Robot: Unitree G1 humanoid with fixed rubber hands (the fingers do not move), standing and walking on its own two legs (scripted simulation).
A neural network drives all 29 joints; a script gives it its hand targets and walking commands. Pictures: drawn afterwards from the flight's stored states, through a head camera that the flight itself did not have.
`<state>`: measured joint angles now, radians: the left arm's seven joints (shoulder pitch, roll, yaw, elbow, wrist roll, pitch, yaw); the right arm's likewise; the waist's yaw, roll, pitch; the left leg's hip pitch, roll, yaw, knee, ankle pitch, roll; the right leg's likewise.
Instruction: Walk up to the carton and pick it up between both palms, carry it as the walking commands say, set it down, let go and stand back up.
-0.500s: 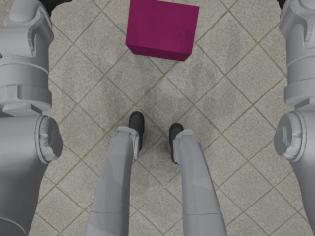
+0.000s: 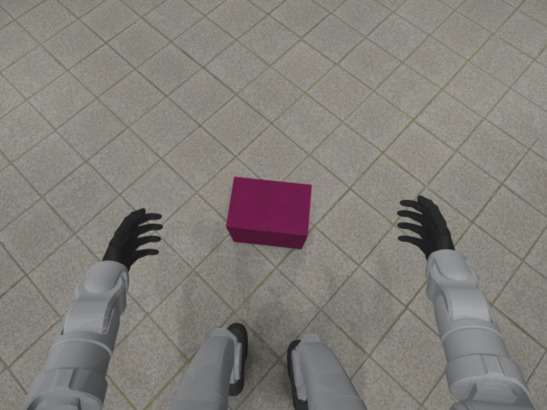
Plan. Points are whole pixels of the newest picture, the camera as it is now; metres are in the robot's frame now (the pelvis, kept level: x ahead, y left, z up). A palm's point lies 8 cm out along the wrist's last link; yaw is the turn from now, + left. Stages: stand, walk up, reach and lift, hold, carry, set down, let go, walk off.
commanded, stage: let go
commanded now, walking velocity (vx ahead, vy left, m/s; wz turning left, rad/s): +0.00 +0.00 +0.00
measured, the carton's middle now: (270, 215) +0.54 +0.02 -0.62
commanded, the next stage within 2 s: stand in 0.82 s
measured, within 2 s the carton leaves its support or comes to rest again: neither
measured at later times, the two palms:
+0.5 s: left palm (87, 349) +0.19 +0.23 -0.03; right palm (477, 342) +0.20 -0.25 -0.02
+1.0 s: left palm (70, 351) +0.18 +0.26 -0.04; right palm (484, 348) +0.20 -0.25 -0.02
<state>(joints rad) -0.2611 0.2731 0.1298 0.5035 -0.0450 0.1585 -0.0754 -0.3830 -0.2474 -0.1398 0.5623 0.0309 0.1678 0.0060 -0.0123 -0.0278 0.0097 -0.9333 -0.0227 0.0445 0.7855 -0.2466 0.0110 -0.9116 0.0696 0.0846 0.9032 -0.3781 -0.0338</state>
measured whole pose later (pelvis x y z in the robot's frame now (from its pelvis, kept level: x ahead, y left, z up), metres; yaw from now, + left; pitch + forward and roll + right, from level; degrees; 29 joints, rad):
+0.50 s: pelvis +0.03 +0.00 +0.04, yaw -1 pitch +2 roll +3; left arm 0.27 0.24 0.05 0.41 -0.01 0.09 -0.10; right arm 0.16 -0.21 -0.07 0.49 0.00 0.08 0.04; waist -0.01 -0.04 0.02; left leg -0.34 -0.03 0.04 0.52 -0.22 0.01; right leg -0.32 0.05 0.10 0.64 -0.35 -0.05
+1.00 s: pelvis +0.04 +0.01 +0.04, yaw -1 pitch +1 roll +2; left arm 0.24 0.26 0.04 0.58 0.05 0.04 -0.01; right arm 0.16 -0.25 -0.06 0.62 -0.04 0.02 0.02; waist -0.01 -0.05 -0.01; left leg -0.30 -0.03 0.04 0.52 -0.24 0.01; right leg -0.26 0.05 0.10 0.60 -0.35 -0.04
